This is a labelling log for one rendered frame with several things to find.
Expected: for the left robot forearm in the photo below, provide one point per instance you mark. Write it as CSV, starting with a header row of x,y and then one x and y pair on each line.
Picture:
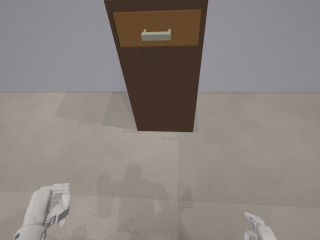
x,y
31,232

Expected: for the cabinet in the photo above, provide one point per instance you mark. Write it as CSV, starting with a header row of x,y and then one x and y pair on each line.
x,y
162,81

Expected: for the robot left hand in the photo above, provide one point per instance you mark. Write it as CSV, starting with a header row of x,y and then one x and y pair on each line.
x,y
40,205

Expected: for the handle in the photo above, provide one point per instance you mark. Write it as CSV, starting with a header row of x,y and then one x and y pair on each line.
x,y
156,36

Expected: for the drawer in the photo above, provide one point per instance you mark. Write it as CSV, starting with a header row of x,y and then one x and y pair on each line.
x,y
184,26

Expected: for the robot right hand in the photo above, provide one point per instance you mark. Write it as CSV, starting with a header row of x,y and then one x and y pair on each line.
x,y
263,232

